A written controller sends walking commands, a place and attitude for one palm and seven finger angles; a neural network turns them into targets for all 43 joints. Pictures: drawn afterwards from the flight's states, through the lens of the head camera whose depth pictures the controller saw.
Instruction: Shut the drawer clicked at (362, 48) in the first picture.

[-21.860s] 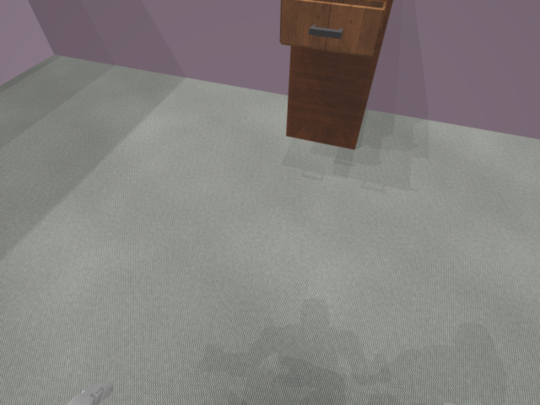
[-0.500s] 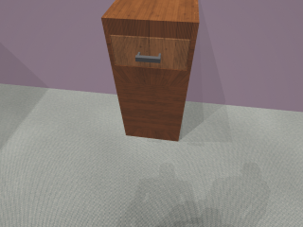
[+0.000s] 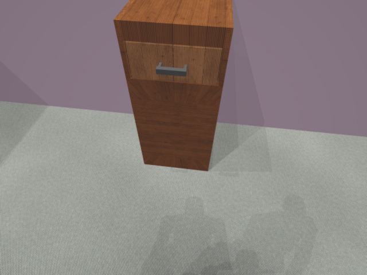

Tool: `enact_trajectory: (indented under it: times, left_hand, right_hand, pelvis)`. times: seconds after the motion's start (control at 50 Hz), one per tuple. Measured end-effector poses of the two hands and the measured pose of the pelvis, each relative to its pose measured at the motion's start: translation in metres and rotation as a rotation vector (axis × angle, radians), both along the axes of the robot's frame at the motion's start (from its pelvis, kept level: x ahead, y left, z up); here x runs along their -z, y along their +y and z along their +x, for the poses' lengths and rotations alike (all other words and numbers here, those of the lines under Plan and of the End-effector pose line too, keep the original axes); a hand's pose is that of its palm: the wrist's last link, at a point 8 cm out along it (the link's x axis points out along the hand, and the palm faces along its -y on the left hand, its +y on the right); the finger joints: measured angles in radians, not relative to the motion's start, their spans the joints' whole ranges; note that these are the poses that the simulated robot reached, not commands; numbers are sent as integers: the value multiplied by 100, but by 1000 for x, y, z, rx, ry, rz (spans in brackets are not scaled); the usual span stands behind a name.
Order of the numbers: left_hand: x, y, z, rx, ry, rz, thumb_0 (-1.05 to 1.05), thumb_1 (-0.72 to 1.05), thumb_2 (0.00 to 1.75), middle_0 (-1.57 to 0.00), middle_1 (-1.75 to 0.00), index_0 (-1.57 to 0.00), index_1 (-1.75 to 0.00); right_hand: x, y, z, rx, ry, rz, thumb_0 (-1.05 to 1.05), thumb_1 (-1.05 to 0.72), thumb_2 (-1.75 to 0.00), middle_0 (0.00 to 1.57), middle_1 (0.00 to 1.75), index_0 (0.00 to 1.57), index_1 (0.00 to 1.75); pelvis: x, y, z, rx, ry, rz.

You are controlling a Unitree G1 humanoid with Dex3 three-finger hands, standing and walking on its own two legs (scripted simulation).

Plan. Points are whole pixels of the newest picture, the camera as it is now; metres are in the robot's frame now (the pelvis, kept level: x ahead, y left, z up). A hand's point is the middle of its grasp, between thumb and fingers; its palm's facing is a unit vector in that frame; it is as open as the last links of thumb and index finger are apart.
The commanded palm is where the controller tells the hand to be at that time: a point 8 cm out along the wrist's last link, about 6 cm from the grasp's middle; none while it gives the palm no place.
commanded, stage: look to check the result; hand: left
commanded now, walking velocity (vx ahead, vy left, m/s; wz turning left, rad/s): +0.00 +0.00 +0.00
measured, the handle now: (172, 68) +0.84 +0.09 -0.01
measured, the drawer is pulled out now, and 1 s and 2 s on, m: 0.00 0.00 0.00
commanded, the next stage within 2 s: stand and wait in 0.46 s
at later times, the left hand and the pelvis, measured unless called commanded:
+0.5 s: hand out of the picture -0.01 +0.15 -0.17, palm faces +0.06 -0.98 -0.18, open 7.4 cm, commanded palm none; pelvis +0.01 -0.01 +0.00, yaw +0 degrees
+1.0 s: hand out of the picture +0.02 +0.16 -0.17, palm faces +0.04 -0.97 -0.22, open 7.4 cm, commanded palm none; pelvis +0.01 -0.02 +0.00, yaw +0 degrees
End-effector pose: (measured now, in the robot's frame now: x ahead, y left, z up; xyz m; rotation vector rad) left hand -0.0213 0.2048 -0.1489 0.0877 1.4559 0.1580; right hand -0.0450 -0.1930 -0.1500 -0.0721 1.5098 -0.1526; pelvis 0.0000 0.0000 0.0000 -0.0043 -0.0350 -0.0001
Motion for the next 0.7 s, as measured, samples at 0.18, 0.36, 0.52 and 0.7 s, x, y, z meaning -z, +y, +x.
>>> enact_trajectory:
  times: [0.18, 0.36, 0.52, 0.7]
  left_hand:
    - [-3, 1, -5, -14, 15, 11, 1, 91, 90, -20, -30, -20, -30]
    - [-4, 0, -3, -13, 11, 19, 1, 91, 90, -20, -30, -20, -30]
    - [-4, -1, 5, -3, 1, 23, 1, 91, 90, -20, -30, -20, -30]
    - [-6, 1, 20, 8, -33, 39, 1, 91, 90, -20, -30, -20, -30]
  right_hand:
    - [2, -4, 18, -14, -37, -4, 0, -91, -90, 19, 30, 20, 29]
    - [2, -13, 32, -28, -64, -12, 1, -92, -90, 19, 30, 20, 29]
    - [0, -24, 34, -28, -60, -27, 0, -91, -90, 19, 30, 20, 29]
    - [0, -34, 38, -33, -62, -39, 0, -91, -90, 19, 30, 20, 29]
  pelvis:
    - [0, -1, 3, -1, -2, 2]
    - [-1, -4, 5, 0, -3, 4]
    - [-1, -9, 8, 1, -3, 4]
    - [-2, -13, 10, 1, -8, 5]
